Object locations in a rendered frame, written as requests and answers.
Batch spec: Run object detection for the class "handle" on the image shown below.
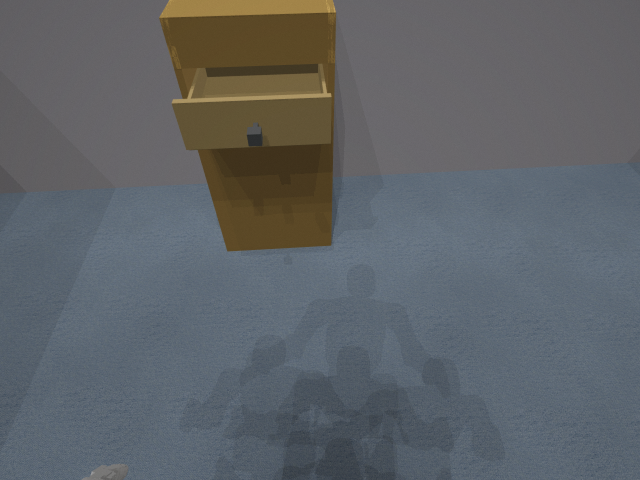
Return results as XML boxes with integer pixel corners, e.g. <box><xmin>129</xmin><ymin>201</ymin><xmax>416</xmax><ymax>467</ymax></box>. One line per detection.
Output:
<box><xmin>247</xmin><ymin>123</ymin><xmax>263</xmax><ymax>146</ymax></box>

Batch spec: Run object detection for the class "cabinet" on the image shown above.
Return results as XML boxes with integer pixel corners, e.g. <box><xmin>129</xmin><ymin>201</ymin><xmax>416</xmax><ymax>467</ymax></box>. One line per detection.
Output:
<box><xmin>159</xmin><ymin>0</ymin><xmax>336</xmax><ymax>251</ymax></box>

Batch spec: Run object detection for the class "drawer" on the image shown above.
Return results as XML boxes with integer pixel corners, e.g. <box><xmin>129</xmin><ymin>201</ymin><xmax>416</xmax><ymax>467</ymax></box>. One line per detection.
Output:
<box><xmin>172</xmin><ymin>64</ymin><xmax>332</xmax><ymax>150</ymax></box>

